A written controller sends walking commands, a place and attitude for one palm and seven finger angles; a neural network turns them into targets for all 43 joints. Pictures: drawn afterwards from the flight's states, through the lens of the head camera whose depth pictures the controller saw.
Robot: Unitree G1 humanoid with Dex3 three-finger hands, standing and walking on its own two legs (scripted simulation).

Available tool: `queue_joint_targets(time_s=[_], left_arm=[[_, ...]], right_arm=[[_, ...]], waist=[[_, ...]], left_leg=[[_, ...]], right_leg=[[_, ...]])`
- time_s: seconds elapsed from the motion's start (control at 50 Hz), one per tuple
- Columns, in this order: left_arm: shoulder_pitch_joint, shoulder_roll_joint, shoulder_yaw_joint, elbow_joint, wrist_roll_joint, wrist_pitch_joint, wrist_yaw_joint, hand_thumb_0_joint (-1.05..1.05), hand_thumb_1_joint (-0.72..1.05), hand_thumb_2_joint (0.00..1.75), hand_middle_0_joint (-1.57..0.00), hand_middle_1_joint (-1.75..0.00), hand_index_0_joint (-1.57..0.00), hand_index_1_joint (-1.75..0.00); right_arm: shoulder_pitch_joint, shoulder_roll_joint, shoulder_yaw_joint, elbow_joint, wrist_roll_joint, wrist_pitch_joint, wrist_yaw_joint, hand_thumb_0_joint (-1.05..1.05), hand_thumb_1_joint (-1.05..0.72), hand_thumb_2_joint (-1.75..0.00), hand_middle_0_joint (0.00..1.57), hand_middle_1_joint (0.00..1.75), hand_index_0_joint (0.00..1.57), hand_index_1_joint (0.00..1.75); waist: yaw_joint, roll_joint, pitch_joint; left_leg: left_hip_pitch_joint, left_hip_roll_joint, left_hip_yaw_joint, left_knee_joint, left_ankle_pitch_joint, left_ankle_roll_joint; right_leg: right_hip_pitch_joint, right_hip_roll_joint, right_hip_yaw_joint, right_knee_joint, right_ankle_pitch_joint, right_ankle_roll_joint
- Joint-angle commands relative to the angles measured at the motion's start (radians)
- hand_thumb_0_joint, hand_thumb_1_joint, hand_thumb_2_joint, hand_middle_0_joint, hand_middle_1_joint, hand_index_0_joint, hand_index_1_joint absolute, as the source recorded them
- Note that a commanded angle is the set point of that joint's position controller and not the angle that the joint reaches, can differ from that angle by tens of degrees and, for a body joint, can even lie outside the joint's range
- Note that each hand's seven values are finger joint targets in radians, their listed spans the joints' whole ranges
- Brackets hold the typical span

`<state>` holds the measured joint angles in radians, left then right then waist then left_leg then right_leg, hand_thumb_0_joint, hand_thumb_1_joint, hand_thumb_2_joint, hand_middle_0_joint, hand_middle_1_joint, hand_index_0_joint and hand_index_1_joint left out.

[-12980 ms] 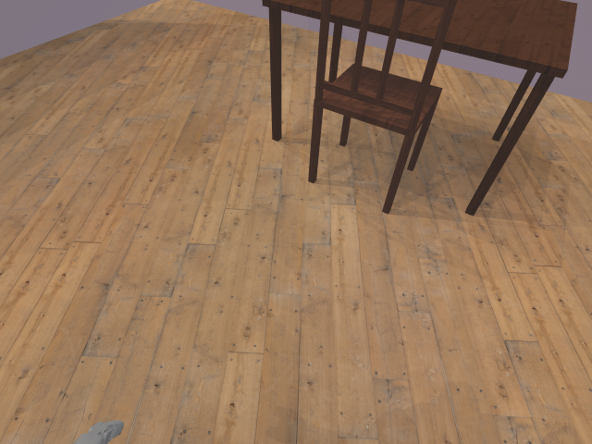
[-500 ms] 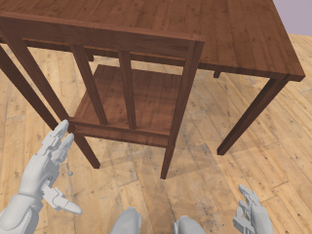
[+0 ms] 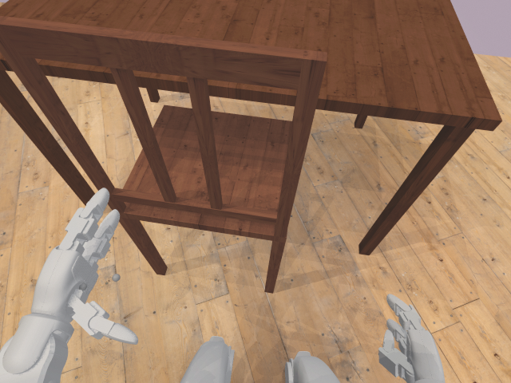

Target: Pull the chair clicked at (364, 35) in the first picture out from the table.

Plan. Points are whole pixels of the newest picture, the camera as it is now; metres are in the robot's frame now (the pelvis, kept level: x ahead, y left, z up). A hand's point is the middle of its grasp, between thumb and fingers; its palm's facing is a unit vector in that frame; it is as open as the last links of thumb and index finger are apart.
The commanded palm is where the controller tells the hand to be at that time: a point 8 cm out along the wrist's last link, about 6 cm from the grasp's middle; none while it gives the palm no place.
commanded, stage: aim the fingers beside a spindle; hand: left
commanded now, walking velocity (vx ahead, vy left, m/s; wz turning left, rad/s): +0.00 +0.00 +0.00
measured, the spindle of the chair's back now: (151, 148) +0.49 +0.22 +0.04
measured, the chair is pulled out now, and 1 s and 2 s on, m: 0.00 0.00 0.00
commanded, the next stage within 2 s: none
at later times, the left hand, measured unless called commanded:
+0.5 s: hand (156, 263) +0.28 +0.17 +0.03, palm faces -0.12 -0.99 -0.04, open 16.9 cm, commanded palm +0.26 +0.22 +0.04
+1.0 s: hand (182, 248) +0.31 +0.14 +0.03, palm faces -0.12 -0.99 -0.06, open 17.0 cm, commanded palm +0.29 +0.19 +0.02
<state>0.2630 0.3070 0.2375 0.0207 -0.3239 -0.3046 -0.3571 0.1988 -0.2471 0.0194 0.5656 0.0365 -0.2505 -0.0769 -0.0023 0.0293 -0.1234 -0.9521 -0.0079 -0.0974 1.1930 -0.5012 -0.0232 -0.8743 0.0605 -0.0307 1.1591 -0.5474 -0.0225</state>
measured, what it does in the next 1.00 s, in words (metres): stands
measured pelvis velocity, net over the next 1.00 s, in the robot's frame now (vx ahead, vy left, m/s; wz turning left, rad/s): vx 0.00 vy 0.00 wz -0.01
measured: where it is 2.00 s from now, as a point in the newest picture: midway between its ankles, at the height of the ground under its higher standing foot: outside the picture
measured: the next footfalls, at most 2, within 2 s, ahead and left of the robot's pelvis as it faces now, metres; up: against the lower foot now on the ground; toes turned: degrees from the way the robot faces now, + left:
none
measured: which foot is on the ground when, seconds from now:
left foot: down 0.00-1.00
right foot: down 0.00-1.00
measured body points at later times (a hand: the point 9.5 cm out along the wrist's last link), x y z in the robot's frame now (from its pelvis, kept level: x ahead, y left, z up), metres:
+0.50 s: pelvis +0.00 +0.01 -0.01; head +0.08 +0.01 +0.43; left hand +0.28 +0.22 +0.04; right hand +0.18 -0.23 -0.09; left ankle +0.04 +0.13 -0.64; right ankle +0.01 -0.11 -0.64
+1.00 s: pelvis +0.00 +0.00 -0.02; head +0.10 +0.00 +0.42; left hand +0.31 +0.19 +0.03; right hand +0.18 -0.24 -0.12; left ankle +0.04 +0.13 -0.64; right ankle +0.01 -0.11 -0.64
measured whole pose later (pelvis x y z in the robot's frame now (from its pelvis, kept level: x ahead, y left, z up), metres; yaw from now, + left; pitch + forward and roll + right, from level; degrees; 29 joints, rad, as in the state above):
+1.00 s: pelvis +0.00 +0.00 -0.02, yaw +0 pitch +19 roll -1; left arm 0.04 0.21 0.06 0.13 -0.18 -0.34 -0.18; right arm 0.19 -0.25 0.01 0.58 0.01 -0.22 -0.04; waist -0.02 0.03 -0.15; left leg -1.09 -0.02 -0.07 1.28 -0.53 -0.02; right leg -1.03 0.05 -0.01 1.28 -0.59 -0.02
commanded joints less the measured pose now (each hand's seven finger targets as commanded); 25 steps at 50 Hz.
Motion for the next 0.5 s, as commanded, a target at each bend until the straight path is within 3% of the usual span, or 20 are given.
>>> queue_joint_targets(time_s=[0.0,0.1,0.2,0.34,0.4,0.48], left_arm=[[-0.111,0.148,0.057,-0.164,-0.004,-0.042,-0.010,0.00,-0.50,0.30,-0.06,-0.08,-0.06,-0.08],[-0.177,0.137,0.037,-0.222,0.005,-0.064,0.020,0.00,-0.50,0.30,-0.06,-0.08,-0.06,-0.08],[-0.137,0.116,0.022,-0.207,0.033,-0.077,0.066,0.00,-0.50,0.30,-0.06,-0.08,-0.06,-0.08],[-0.189,0.068,-0.046,-0.165,0.072,-0.042,0.099,0.00,-0.50,0.30,-0.06,-0.08,-0.06,-0.08],[-0.230,0.085,-0.037,-0.194,0.082,-0.056,0.122,0.00,-0.50,0.30,-0.06,-0.08,-0.06,-0.08],[-0.275,0.065,-0.051,-0.201,0.090,-0.086,0.142,0.00,-0.50,0.30,-0.06,-0.08,-0.06,-0.08]], right_arm=[[-0.024,-0.140,-0.057,-0.144,0.005,-0.058,-0.015,0.00,-0.90,-0.90,0.20,0.30,0.20,0.30],[-0.025,-0.140,-0.056,-0.147,-0.001,-0.072,-0.016,0.00,-0.90,-0.90,0.20,0.30,0.20,0.30],[-0.022,-0.137,-0.059,-0.147,-0.008,-0.067,-0.002,0.00,-0.90,-0.90,0.20,0.30,0.20,0.30],[-0.015,-0.141,-0.058,-0.153,-0.009,-0.050,0.006,0.00,-0.90,-0.90,0.20,0.30,0.20,0.30],[-0.017,-0.142,-0.057,-0.153,-0.015,-0.050,0.005,0.00,-0.90,-0.90,0.20,0.30,0.20,0.30],[-0.019,-0.133,-0.058,-0.141,-0.021,-0.049,0.010,0.00,-0.90,-0.90,0.20,0.30,0.20,0.30]], waist=[[-0.022,0.003,-0.223],[-0.014,0.043,-0.267],[-0.002,0.050,-0.291],[-0.022,0.005,-0.259],[-0.019,0.014,-0.288],[-0.017,0.034,-0.327]], left_leg=[[0.175,-0.011,0.045,-0.132,0.162,0.043],[0.215,-0.010,0.035,-0.137,0.182,0.042],[0.223,-0.009,0.032,-0.144,0.200,0.036],[0.180,-0.006,0.030,-0.143,0.142,0.036],[0.189,-0.006,0.029,-0.131,0.166,0.038],[0.205,-0.007,0.032,-0.113,0.200,0.034]], right_leg=[[0.088,-0.017,0.050,-0.221,0.145,0.011],[0.065,-0.013,0.023,-0.186,0.166,0.004],[0.053,-0.011,0.003,-0.155,0.187,0.000],[0.013,-0.016,-0.003,-0.150,0.141,0.002],[0.010,-0.014,-0.002,-0.137,0.159,-0.002],[0.003,-0.016,-0.002,-0.117,0.195,-0.004]])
